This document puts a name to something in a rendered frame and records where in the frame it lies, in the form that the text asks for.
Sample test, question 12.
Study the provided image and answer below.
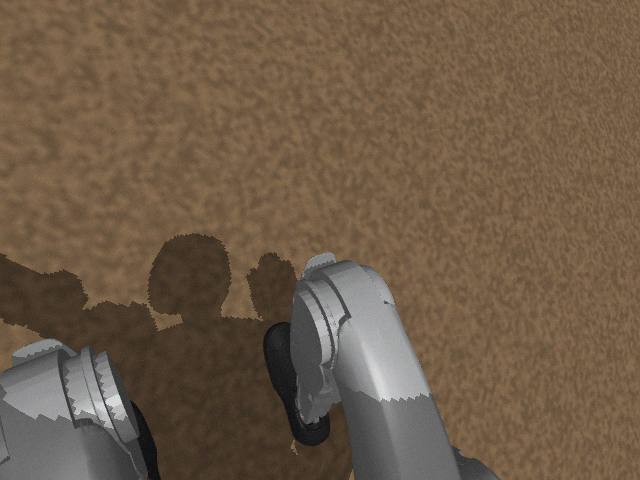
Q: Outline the right robot hand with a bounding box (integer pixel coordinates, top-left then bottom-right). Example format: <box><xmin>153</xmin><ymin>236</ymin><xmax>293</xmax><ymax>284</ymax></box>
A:
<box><xmin>451</xmin><ymin>445</ymin><xmax>500</xmax><ymax>480</ymax></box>

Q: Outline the left robot foot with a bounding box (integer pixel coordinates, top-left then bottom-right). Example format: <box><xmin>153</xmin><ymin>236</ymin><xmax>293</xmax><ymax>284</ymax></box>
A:
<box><xmin>130</xmin><ymin>400</ymin><xmax>161</xmax><ymax>480</ymax></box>

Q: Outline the right robot foot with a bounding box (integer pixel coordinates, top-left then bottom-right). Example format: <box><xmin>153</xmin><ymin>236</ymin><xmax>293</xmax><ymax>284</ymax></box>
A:
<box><xmin>263</xmin><ymin>322</ymin><xmax>330</xmax><ymax>446</ymax></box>

